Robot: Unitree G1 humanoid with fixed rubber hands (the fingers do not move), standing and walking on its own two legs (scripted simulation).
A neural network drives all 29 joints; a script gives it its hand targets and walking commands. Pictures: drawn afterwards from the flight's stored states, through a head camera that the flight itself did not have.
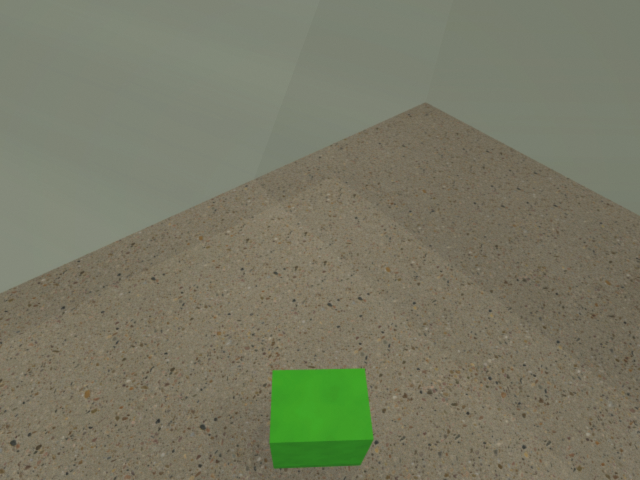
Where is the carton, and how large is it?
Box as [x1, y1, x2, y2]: [270, 368, 373, 468]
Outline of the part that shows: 364,368 273,370 270,419 270,448 274,468 360,464 373,439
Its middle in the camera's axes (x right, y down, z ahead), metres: -0.01 +0.50 +1.06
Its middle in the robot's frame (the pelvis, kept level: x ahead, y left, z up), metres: +0.41 +0.00 -0.65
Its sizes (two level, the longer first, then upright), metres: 0.246 0.175 0.255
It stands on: the floor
